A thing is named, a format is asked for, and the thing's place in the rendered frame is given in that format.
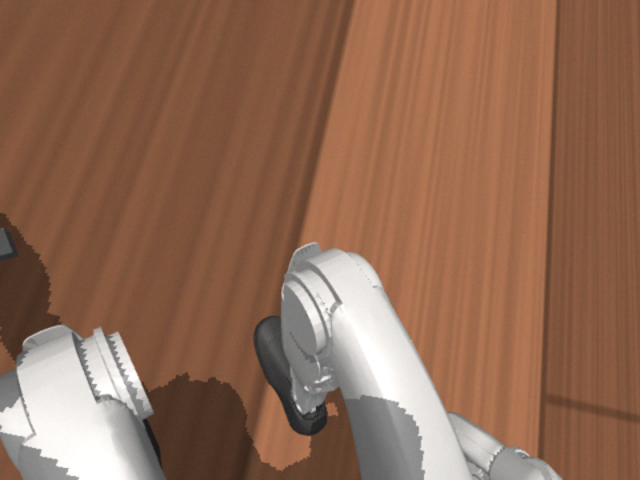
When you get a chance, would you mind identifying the right robot arm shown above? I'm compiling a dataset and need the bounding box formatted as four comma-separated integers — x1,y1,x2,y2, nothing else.
489,446,563,480

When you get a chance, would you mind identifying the right robot hand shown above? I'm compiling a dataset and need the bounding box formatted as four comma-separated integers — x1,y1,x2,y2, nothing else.
447,412,507,480

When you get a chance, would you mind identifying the small box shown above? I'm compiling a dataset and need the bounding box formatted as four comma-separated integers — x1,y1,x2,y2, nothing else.
0,228,19,261

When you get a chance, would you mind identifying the left robot foot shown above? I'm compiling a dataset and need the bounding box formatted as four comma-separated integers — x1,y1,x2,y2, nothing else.
143,418,163,471

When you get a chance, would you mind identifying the right robot foot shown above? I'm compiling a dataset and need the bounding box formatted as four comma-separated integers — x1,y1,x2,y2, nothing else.
254,316,327,436

